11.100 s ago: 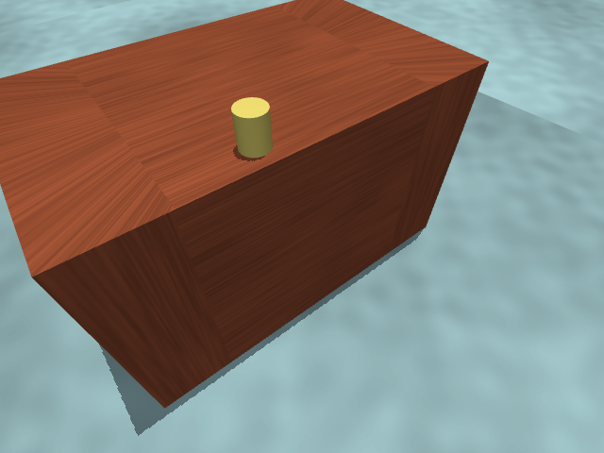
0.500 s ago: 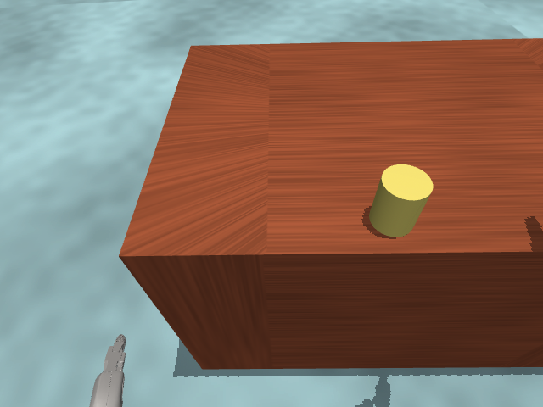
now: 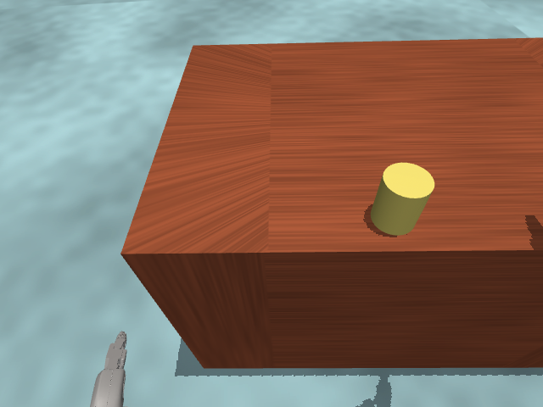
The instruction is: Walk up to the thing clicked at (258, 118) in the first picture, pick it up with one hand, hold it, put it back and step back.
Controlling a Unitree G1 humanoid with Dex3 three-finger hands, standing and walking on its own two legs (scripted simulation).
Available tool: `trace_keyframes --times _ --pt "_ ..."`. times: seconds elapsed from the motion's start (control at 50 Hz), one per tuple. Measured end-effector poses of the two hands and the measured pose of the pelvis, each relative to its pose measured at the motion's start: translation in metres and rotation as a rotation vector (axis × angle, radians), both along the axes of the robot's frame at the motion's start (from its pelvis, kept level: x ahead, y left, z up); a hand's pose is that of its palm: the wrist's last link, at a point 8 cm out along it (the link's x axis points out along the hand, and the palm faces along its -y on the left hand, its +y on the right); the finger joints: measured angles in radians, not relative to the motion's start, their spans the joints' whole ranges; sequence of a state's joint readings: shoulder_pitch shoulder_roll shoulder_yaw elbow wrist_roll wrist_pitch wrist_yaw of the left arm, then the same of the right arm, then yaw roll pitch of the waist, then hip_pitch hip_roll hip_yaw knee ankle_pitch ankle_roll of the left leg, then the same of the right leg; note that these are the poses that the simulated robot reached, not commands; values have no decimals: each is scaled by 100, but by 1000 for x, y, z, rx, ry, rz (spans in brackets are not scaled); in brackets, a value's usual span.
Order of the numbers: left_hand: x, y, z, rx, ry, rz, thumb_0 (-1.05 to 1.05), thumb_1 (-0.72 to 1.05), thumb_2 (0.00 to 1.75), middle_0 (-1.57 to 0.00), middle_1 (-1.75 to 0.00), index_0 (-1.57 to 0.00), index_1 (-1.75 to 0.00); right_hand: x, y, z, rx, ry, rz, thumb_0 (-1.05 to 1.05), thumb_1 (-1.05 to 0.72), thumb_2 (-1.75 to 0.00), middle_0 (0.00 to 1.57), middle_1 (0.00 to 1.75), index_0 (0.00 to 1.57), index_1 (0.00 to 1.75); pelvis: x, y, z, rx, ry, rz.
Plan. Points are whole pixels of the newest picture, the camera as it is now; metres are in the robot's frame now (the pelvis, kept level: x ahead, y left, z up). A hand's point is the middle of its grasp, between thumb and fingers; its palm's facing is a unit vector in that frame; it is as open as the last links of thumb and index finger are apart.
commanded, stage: go down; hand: right
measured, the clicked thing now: (400, 199) +0.45 -0.18 +0.04
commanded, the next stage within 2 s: approach in 0.22 s
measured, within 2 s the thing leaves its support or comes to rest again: neither
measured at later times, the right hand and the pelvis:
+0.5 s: hand out of the picture +0.36 -0.37 +0.17, palm faces +0.16 +0.99 -0.02, open 17.6 cm; pelvis +0.00 +0.00 +0.00, yaw +0 degrees
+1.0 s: hand (434, 202) +0.44 -0.23 +0.05, palm faces +0.10 +0.99 +0.04, open 17.6 cm; pelvis -0.01 +0.00 -0.03, yaw +2 degrees
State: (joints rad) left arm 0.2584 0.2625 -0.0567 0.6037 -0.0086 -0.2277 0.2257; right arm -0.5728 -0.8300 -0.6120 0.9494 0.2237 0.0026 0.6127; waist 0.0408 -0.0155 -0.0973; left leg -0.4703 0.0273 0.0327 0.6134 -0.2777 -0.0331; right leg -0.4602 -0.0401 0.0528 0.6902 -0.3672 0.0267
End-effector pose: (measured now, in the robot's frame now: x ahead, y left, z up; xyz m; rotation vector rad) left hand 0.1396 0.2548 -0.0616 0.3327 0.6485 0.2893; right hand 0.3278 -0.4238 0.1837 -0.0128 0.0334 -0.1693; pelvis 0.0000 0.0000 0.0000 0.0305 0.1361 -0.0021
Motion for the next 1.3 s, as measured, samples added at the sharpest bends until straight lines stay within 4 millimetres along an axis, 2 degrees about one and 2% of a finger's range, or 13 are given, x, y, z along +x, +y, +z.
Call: trace_keyframes --times 0.22,0.4,0.5,0.62,0.76,0.86,0.96,1.04,1.3 --pt "-12 1 -4 1 29 2 -1 -53 6 -6 -5 -6 -6 -4 -4 -4 -7 -4 -13 -1 59 -5 4 6 5 5 -3 0 -1 1 4 3" --pt "-4 1 0 8 -3 -4 -1 -53 6 -6 -5 -6 -6 0 0 2 -6 -6 -1 -1 58 -5 4 6 5 5 -3 0 -1 1 3 0" --pt "-3 1 3 1 -27 -5 -1 -53 5 -6 -5 -6 -6 2 7 -9 1 18 12 -1 57 -5 4 5 4 5 -2 0 -1 -1 3 -1" --pt "-6 0 -1 -1 -10 -17 -1 -54 5 -6 -6 -6 -6 14 31 -47 25 56 57 -1 57 -4 4 5 4 4 -3 1 -5 -4 19 -1" --pt "-13 2 -5 11 3 -8 -1 -52 4 -7 -6 -7 -6 37 74 -102 64 65 88 -1 56 -5 4 5 4 4 -8 1 -14 -4 54 10" --pt "-18 6 -10 21 15 11 -1 -52 4 -7 -6 -7 -6 58 104 -129 62 42 92 -1 55 -5 4 5 4 4 -12 0 -24 -3 90 18" --pt "-24 9 -8 20 10 26 -1 -52 4 -7 -6 -8 -6 79 131 -140 63 19 79 -1 55 -5 4 5 4 4 -14 -1 -30 -1 112 29" --pt "-30 9 -7 3 13 40 -1 -52 4 -7 -6 -8 -6 87 147 -138 50 3 65 -1 55 -5 4 5 4 4 -13 -2 -32 -2 117 36" --pt "-22 6 4 -45 -48 24 -1 -53 5 -7 -6 -7 -6 75 167 -135 35 -3 31 -1 57 -5 3 5 4 5 -11 -2 -33 -8 94 34"
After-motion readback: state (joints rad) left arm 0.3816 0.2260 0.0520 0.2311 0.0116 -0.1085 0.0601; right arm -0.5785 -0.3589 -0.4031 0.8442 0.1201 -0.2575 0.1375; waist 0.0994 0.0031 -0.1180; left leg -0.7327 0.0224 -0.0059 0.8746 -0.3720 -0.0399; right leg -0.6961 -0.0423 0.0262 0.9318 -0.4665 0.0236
